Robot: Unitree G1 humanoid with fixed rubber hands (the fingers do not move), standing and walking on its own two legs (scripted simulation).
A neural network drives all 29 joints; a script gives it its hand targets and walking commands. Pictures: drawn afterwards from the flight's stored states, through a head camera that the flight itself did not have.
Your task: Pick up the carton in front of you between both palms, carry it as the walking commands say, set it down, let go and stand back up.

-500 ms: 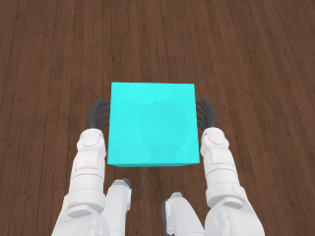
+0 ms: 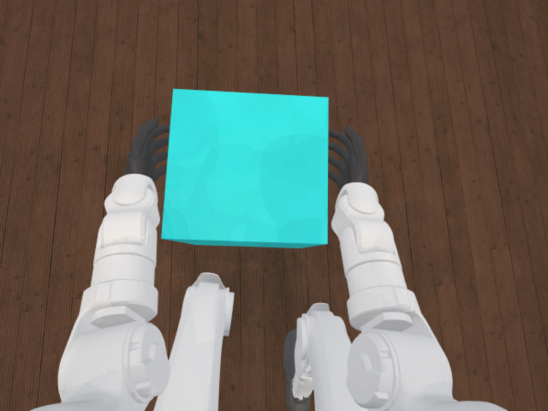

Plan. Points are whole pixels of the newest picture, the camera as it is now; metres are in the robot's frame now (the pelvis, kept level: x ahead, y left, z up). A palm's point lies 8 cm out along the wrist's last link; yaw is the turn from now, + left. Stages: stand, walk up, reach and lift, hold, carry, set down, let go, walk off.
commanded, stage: set down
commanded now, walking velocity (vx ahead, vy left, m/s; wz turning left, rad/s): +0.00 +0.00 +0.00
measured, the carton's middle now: (249, 184) +0.44 +0.09 -0.17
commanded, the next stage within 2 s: none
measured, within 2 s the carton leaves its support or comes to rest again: rests again in 1.26 s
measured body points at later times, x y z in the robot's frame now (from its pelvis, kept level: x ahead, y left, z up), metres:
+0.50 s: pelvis -0.04 +0.02 -0.12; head +0.29 +0.09 +0.19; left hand +0.45 +0.27 -0.26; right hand +0.50 -0.03 -0.25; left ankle +0.12 +0.14 -0.54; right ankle +0.03 -0.11 -0.54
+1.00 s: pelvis -0.04 +0.01 -0.18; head +0.32 +0.05 +0.07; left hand +0.48 +0.28 -0.35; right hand +0.52 -0.03 -0.35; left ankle +0.12 +0.14 -0.54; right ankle +0.03 -0.11 -0.54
